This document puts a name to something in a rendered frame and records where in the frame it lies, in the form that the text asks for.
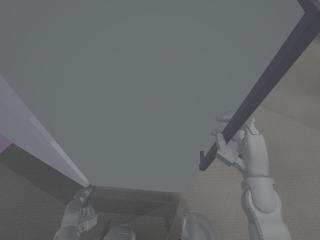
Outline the robot thigh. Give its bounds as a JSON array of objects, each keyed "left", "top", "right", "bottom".
[
  {"left": 181, "top": 212, "right": 221, "bottom": 240},
  {"left": 103, "top": 225, "right": 136, "bottom": 240}
]

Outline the left robot forearm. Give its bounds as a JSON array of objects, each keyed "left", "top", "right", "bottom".
[{"left": 53, "top": 225, "right": 80, "bottom": 240}]

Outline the robot right thigh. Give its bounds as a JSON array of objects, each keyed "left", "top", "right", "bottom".
[{"left": 181, "top": 212, "right": 221, "bottom": 240}]

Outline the right robot forearm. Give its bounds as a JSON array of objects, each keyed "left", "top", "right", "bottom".
[{"left": 241, "top": 176, "right": 292, "bottom": 240}]

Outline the fridge door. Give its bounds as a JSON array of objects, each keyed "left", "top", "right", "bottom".
[{"left": 0, "top": 0, "right": 320, "bottom": 193}]

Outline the right robot hand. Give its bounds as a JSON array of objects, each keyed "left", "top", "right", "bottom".
[{"left": 210, "top": 110, "right": 269, "bottom": 179}]

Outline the robot left thigh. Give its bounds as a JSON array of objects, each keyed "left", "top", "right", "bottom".
[{"left": 103, "top": 225, "right": 136, "bottom": 240}]

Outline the left robot hand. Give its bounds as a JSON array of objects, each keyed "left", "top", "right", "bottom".
[{"left": 60, "top": 186, "right": 98, "bottom": 234}]

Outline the handle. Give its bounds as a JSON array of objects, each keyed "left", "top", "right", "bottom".
[{"left": 199, "top": 0, "right": 320, "bottom": 171}]

